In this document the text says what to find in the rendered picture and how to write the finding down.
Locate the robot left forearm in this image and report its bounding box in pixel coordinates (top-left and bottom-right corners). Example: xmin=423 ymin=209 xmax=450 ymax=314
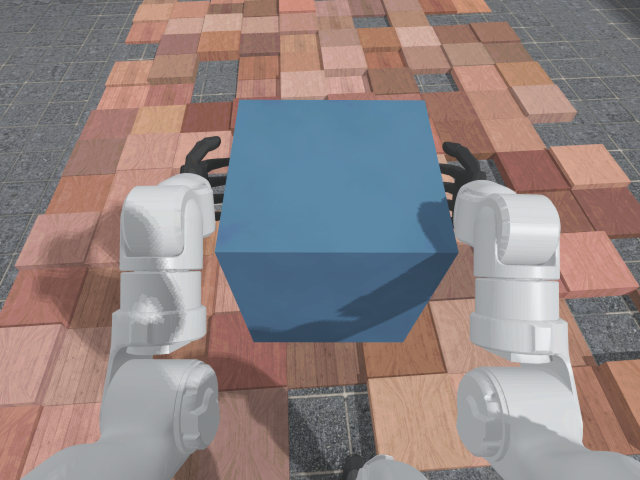
xmin=99 ymin=173 xmax=216 ymax=433

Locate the robot right foot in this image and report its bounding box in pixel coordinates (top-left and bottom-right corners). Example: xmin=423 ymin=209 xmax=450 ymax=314
xmin=342 ymin=456 xmax=366 ymax=480

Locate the robot right forearm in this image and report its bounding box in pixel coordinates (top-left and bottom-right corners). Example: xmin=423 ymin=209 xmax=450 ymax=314
xmin=453 ymin=180 xmax=583 ymax=438

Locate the robot right upper arm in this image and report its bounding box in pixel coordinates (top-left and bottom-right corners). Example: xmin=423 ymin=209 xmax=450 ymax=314
xmin=456 ymin=366 xmax=640 ymax=480

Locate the carton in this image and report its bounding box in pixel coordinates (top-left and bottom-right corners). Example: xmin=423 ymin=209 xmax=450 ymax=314
xmin=215 ymin=100 xmax=459 ymax=342

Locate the right robot shin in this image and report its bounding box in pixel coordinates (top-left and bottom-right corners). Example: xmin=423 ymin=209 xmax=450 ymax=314
xmin=356 ymin=454 xmax=394 ymax=480

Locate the robot left upper arm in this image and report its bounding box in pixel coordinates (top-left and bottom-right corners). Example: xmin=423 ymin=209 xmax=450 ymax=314
xmin=20 ymin=359 xmax=220 ymax=480

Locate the robot left hand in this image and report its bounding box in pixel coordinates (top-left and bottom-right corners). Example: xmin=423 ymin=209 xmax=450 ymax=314
xmin=180 ymin=136 xmax=230 ymax=221

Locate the robot right hand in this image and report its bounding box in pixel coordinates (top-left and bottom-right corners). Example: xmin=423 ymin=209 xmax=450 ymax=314
xmin=439 ymin=142 xmax=487 ymax=228

